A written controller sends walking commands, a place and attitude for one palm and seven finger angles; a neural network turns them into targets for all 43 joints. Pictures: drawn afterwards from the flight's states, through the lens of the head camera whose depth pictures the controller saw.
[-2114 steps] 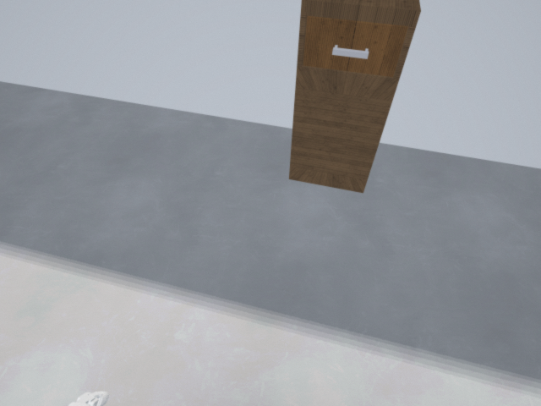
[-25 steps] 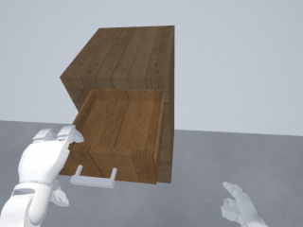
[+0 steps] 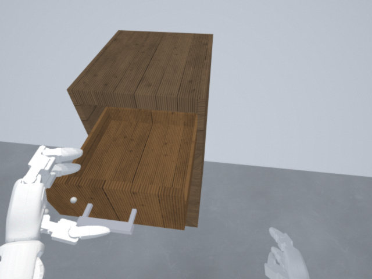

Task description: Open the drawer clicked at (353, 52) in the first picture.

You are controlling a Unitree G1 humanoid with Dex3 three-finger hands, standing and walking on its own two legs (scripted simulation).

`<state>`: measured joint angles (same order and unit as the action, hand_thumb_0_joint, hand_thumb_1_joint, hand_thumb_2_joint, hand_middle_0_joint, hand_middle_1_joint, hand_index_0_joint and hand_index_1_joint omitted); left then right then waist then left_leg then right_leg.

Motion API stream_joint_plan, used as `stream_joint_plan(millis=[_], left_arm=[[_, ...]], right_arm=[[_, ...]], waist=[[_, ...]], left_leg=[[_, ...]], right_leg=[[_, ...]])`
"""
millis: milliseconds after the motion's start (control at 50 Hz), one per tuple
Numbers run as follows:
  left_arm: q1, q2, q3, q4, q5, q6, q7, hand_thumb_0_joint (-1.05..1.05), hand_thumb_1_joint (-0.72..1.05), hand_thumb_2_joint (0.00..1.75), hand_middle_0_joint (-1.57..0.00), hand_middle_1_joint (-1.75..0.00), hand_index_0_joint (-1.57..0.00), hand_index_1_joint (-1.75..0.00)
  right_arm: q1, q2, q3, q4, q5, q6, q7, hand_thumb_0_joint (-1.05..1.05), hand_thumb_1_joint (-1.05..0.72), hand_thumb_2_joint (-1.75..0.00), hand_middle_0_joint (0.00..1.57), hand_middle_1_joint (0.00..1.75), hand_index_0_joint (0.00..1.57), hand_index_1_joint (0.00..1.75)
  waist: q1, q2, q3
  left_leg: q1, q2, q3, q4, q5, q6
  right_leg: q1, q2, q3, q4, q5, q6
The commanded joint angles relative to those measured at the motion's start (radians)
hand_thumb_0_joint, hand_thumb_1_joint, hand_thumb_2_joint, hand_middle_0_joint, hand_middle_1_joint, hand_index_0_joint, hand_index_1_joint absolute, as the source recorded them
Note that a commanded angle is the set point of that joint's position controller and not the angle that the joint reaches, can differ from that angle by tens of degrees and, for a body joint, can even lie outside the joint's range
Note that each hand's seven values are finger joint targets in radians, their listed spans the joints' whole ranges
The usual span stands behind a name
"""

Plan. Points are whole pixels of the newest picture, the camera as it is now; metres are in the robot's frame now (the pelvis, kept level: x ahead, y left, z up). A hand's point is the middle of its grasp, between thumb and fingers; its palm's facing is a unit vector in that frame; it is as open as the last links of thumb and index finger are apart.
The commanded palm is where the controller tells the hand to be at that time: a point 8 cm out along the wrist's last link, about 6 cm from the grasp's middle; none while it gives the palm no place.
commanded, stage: draw the hand back to the body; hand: left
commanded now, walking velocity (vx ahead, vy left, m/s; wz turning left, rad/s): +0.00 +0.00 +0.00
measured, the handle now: (108, 217) +0.25 +0.23 -0.04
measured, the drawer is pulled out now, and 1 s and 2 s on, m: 0.27 0.27 0.27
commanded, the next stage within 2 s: step back with the hand held close in 0.76 s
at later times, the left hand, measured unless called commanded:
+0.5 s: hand (52, 198) +0.19 +0.24 +0.16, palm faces +0.39 -0.82 -0.41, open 9.1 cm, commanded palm +0.13 +0.28 +0.18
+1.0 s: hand (45, 203) +0.17 +0.25 +0.16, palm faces +0.41 -0.80 -0.44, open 7.4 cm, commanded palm +0.10 +0.29 +0.18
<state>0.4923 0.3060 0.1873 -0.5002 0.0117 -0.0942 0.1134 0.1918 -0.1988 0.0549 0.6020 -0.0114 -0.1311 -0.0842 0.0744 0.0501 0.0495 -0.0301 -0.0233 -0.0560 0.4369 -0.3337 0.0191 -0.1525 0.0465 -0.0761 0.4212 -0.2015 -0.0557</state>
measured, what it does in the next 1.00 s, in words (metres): stands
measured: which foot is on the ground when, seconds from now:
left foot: down 0.00-1.00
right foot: down 0.00-1.00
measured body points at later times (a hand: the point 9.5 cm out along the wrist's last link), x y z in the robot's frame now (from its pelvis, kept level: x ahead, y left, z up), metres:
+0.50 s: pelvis +0.00 +0.00 +0.00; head -0.01 -0.01 +0.45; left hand +0.16 +0.28 +0.18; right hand +0.20 -0.21 -0.08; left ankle -0.06 +0.11 -0.74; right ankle +0.02 -0.08 -0.74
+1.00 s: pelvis -0.02 +0.00 +0.00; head +0.00 +0.00 +0.45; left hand +0.15 +0.29 +0.19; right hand +0.18 -0.21 -0.08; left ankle -0.06 +0.11 -0.74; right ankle +0.02 -0.08 -0.74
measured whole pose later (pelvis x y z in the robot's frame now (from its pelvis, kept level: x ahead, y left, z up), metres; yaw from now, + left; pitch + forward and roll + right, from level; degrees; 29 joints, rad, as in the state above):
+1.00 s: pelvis -0.02 +0.00 +0.00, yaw +3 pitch +0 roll -2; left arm 0.54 0.33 0.33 -0.54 -0.02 -0.19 0.12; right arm 0.18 -0.22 0.01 0.59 -0.01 -0.11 -0.08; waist 0.01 0.06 0.02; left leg -0.20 -0.03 -0.10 0.55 -0.34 0.02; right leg -0.26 0.03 -0.13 0.44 -0.19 -0.06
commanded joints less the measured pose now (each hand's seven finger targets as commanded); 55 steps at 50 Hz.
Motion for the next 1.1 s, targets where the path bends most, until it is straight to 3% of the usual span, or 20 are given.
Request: stream_joint_plan(millis=[0,80,200,240,260,300,420,460,540,680,720,780,840,860,880,900,940,980,1020,1080], left_arm=[[-0.096,0.170,0.142,-0.191,-0.032,-0.099,0.022,0.00,-0.05,0.50,-0.27,-0.91,-0.27,-0.91],[-0.051,0.152,0.145,-0.206,-0.041,-0.115,0.012,0.00,0.09,0.55,-0.26,-0.82,-0.26,-0.82],[-0.030,0.176,0.187,-0.181,-0.047,-0.115,0.011,0.00,0.31,0.64,-0.24,-0.68,-0.24,-0.68],[-0.034,0.172,0.190,-0.190,-0.052,-0.117,0.009,0.00,0.37,0.68,-0.24,-0.64,-0.24,-0.64],[-0.031,0.181,0.202,-0.189,-0.053,-0.119,0.011,0.00,0.41,0.69,-0.24,-0.62,-0.24,-0.62],[-0.035,0.185,0.203,-0.196,-0.049,-0.115,0.013,0.00,0.48,0.72,-0.23,-0.57,-0.23,-0.57],[-0.039,0.181,0.206,-0.184,-0.053,-0.110,0.017,0.00,0.69,0.81,-0.22,-0.43,-0.22,-0.43],[-0.044,0.173,0.201,-0.169,-0.056,-0.110,0.015,0.00,0.76,0.84,-0.21,-0.39,-0.21,-0.39],[-0.054,0.176,0.201,-0.176,-0.052,-0.111,0.018,0.00,0.90,0.90,-0.20,-0.30,-0.20,-0.30],[-0.055,0.175,0.199,-0.179,-0.054,-0.109,0.019,0.00,0.90,0.90,-0.20,-0.30,-0.20,-0.30],[-0.057,0.173,0.197,-0.180,-0.053,-0.110,0.019,0.00,0.90,0.90,-0.20,-0.30,-0.20,-0.30],[-0.045,0.175,0.204,-0.170,-0.055,-0.112,0.021,0.00,0.90,0.90,-0.20,-0.30,-0.20,-0.30],[-0.055,0.173,0.199,-0.178,-0.053,-0.116,0.020,0.00,0.90,0.90,-0.20,-0.30,-0.20,-0.30],[-0.097,0.261,0.324,-0.240,-0.049,-0.154,0.027,0.00,0.90,0.90,-0.20,-0.30,-0.20,-0.30],[-0.035,0.196,0.268,-0.193,-0.035,-0.157,0.023,0.00,0.90,0.90,-0.20,-0.30,-0.20,-0.30],[-0.025,0.205,0.276,-0.235,-0.030,-0.165,0.023,0.00,0.90,0.90,-0.20,-0.30,-0.20,-0.30],[0.084,0.169,0.250,-0.227,-0.030,-0.164,0.031,0.00,0.90,0.90,-0.20,-0.30,-0.20,-0.30],[0.154,0.166,0.258,-0.254,-0.040,-0.156,0.044,0.00,0.90,0.90,-0.20,-0.30,-0.20,-0.30],[0.178,0.178,0.267,-0.296,-0.040,-0.154,0.051,0.00,0.90,0.90,-0.20,-0.30,-0.20,-0.30],[0.179,0.213,0.293,-0.356,-0.039,-0.150,0.059,0.00,0.90,0.90,-0.20,-0.30,-0.20,-0.30]], right_arm=[[-0.139,-0.103,-0.048,-0.134,-0.006,-0.093,-0.003,0.00,-0.90,-0.90,0.20,0.30,0.20,0.30],[-0.137,-0.101,-0.054,-0.136,-0.005,-0.095,0.007,0.00,-0.90,-0.90,0.20,0.30,0.20,0.30],[-0.145,-0.103,-0.068,-0.127,0.000,-0.080,0.006,0.00,-0.90,-0.90,0.20,0.30,0.20,0.30],[-0.142,-0.102,-0.068,-0.130,0.003,-0.075,0.004,0.00,-0.90,-0.90,0.20,0.30,0.20,0.30],[-0.142,-0.101,-0.068,-0.131,0.002,-0.074,0.003,0.00,-0.90,-0.90,0.20,0.30,0.20,0.30],[-0.146,-0.106,-0.069,-0.131,0.004,-0.072,0.001,0.00,-0.90,-0.90,0.20,0.30,0.20,0.30],[-0.145,-0.102,-0.070,-0.125,0.006,-0.073,-0.002,0.00,-0.90,-0.90,0.20,0.30,0.20,0.30],[-0.148,-0.100,-0.069,-0.128,0.008,-0.071,-0.002,0.00,-0.90,-0.90,0.20,0.30,0.20,0.30],[-0.146,-0.102,-0.068,-0.126,0.008,-0.076,-0.001,0.00,-0.90,-0.90,0.20,0.30,0.20,0.30],[-0.151,-0.097,-0.067,-0.132,0.010,-0.079,0.001,0.00,-0.90,-0.90,0.20,0.30,0.20,0.30],[-0.152,-0.099,-0.067,-0.128,0.010,-0.081,0.001,0.00,-0.90,-0.90,0.20,0.30,0.20,0.30],[-0.152,-0.095,-0.067,-0.129,0.010,-0.082,0.001,0.00,-0.90,-0.90,0.20,0.30,0.20,0.30],[-0.153,-0.096,-0.068,-0.128,0.013,-0.084,0.002,0.00,-0.90,-0.90,0.20,0.30,0.20,0.30],[-0.116,-0.133,-0.078,-0.163,0.013,-0.055,-0.005,0.00,-0.90,-0.90,0.20,0.30,0.20,0.30],[-0.121,-0.129,-0.083,-0.144,0.000,-0.038,-0.007,0.00,-0.90,-0.90,0.20,0.30,0.20,0.30],[-0.126,-0.135,-0.087,-0.155,-0.001,-0.032,-0.006,0.00,-0.90,-0.90,0.20,0.30,0.20,0.30],[-0.088,-0.126,-0.097,-0.159,0.005,-0.021,-0.011,0.00,-0.90,-0.90,0.20,0.30,0.20,0.30],[-0.075,-0.124,-0.102,-0.167,0.011,-0.001,-0.018,0.00,-0.90,-0.90,0.20,0.30,0.20,0.30],[-0.086,-0.135,-0.106,-0.174,0.008,0.009,-0.028,0.00,-0.90,-0.90,0.20,0.30,0.20,0.30],[-0.105,-0.138,-0.111,-0.200,-0.013,0.010,-0.035,0.00,-0.90,-0.90,0.20,0.30,0.20,0.30]], waist=[[-0.012,0.018,-0.067],[-0.006,0.016,-0.131],[-0.007,-0.032,-0.119],[-0.009,0.001,-0.129],[-0.006,-0.018,-0.139],[-0.007,0.035,-0.133],[-0.014,0.016,-0.109],[-0.014,-0.032,-0.086],[-0.013,0.016,-0.102],[-0.012,0.000,-0.097],[-0.016,0.025,-0.088],[-0.011,-0.017,-0.098],[-0.015,0.014,-0.081],[-0.056,-0.028,0.008],[-0.066,-0.096,-0.019],[-0.067,-0.069,-0.032],[-0.083,-0.122,-0.166],[-0.089,-0.147,-0.230],[-0.089,-0.077,-0.213],[-0.079,0.036,-0.213]], left_leg=[[-0.129,0.023,0.017,-0.088,0.305,-0.009],[-0.130,0.025,0.014,-0.088,0.362,-0.013],[-0.132,0.028,0.018,-0.088,0.362,-0.015],[-0.133,0.028,0.020,-0.091,0.356,-0.014],[-0.134,0.027,0.018,-0.089,0.357,-0.014],[-0.122,0.025,0.022,-0.087,0.361,-0.017],[-0.124,0.028,0.017,-0.096,0.335,-0.016],[-0.138,0.029,0.010,-0.104,0.299,-0.012],[-0.140,0.027,0.005,-0.105,0.296,-0.015],[-0.151,0.029,0.002,-0.108,0.261,-0.013],[-0.146,0.030,0.004,-0.106,0.263,-0.015],[-0.158,0.031,-0.002,-0.107,0.260,-0.013],[-0.162,0.031,-0.001,-0.105,0.251,-0.013],[-0.254,0.050,-0.072,-0.062,0.204,0.006],[-0.251,0.048,-0.095,0.002,0.182,0.010],[-0.242,0.034,-0.082,0.055,0.169,0.007],[-0.207,0.016,-0.062,0.194,0.064,0.006],[-0.225,0.024,-0.052,0.201,0.036,0.004],[-0.229,0.058,-0.089,0.131,0.159,-0.004],[-0.338,0.146,-0.203,-0.007,0.609,-0.037]], right_leg=[[0.128,-0.056,0.040,-0.081,0.157,0.028],[0.181,-0.061,0.037,-0.054,0.217,0.028],[0.166,-0.055,0.040,-0.067,0.226,0.031],[0.174,-0.061,0.044,-0.063,0.223,0.031],[0.181,-0.060,0.042,-0.061,0.225,0.032],[0.165,-0.057,0.047,-0.073,0.220,0.029],[0.147,-0.061,0.042,-0.078,0.189,0.031],[0.138,-0.059,0.041,-0.082,0.149,0.032],[0.146,-0.063,0.042,-0.076,0.141,0.029],[0.141,-0.065,0.046,-0.077,0.103,0.029],[0.130,-0.067,0.047,-0.082,0.109,0.028],[0.142,-0.067,0.044,-0.073,0.105,0.028],[0.129,-0.069,0.045,-0.077,0.097,0.027],[0.026,-0.125,0.116,-0.109,0.089,0.026],[-0.003,-0.160,0.140,-0.121,0.059,0.010],[-0.046,-0.196,0.163,-0.125,0.074,-0.012],[-0.069,-0.298,0.202,-0.116,0.044,-0.057],[-0.056,-0.332,0.178,-0.081,0.073,-0.073],[-0.103,-0.290,0.132,-0.003,0.097,-0.059],[0.028,-0.123,0.033,0.190,0.244,0.003]])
